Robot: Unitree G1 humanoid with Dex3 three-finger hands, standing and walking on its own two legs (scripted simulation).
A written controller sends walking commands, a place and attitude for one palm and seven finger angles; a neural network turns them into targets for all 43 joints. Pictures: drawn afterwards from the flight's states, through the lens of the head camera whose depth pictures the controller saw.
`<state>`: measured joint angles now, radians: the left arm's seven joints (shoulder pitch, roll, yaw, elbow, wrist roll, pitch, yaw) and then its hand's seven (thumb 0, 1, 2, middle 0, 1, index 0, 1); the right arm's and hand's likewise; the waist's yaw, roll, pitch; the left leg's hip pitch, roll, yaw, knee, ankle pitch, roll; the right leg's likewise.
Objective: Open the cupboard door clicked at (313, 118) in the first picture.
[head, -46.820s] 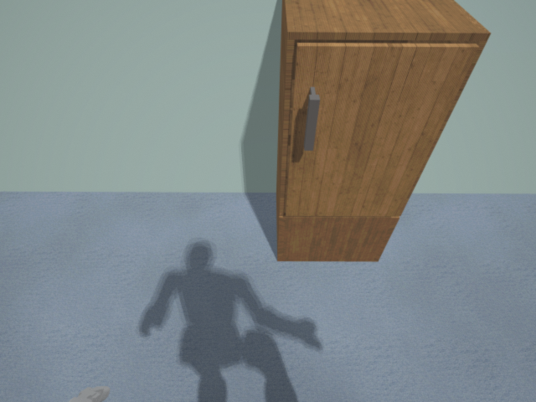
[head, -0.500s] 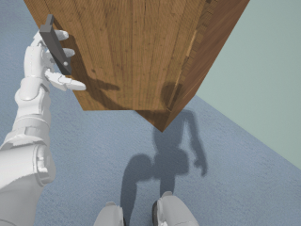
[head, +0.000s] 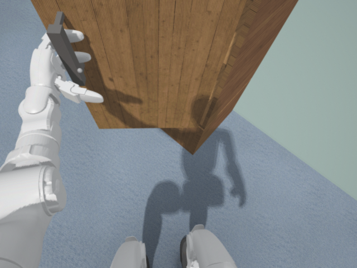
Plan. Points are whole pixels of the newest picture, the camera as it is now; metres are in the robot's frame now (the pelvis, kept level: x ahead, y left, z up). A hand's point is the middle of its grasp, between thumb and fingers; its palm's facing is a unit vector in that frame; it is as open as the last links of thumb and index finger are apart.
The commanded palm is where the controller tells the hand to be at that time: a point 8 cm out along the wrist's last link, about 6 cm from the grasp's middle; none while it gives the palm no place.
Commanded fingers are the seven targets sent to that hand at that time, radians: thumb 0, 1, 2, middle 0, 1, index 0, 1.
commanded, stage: close the thumb around the handle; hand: left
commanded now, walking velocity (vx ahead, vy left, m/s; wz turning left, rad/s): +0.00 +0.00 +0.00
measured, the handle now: (70, 51) +0.57 +0.19 +0.08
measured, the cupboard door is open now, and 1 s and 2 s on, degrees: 44 45 87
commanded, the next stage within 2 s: pull the door open along its arc in 0.72 s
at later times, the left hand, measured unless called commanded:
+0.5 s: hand (80, 69) +0.53 +0.16 +0.07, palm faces -0.05 -1.00 -0.02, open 8.0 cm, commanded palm +0.50 +0.20 +0.07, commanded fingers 0.00 0.90 0.90 -0.40 -1.35 -0.40 -1.35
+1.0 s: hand (80, 72) +0.52 +0.16 +0.07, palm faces -0.05 -1.00 -0.02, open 5.6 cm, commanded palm +0.47 +0.21 +0.07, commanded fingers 0.00 0.90 0.90 -0.40 -1.35 -0.40 -1.35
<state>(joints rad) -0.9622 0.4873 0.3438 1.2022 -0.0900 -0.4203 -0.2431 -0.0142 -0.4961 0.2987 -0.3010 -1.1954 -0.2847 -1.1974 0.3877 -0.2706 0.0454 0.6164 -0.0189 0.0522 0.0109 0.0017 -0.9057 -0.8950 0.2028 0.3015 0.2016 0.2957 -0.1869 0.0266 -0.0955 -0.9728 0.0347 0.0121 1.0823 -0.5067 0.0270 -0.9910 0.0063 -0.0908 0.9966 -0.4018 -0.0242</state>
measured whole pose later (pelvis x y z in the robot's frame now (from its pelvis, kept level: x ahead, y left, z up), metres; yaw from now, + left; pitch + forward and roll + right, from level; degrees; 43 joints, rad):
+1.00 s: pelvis +0.01 +0.00 +0.00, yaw -1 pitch +22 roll -2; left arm -0.88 0.46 0.37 1.13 -0.10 -0.42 -0.24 0.01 0.74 0.81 -0.38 -1.34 -0.36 -1.35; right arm 0.39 -0.27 0.04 0.60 -0.02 0.08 0.01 0.00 -0.91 -0.89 0.20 0.30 0.20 0.30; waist -0.18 0.03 -0.10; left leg -0.94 0.04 0.03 1.06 -0.51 0.03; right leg -0.97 0.01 -0.07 0.98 -0.40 -0.02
